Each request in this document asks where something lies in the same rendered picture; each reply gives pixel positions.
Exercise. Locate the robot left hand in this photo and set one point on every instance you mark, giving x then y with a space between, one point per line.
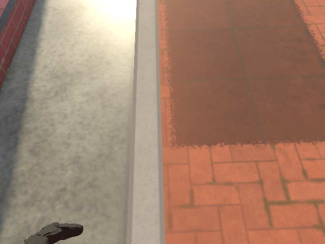
54 232

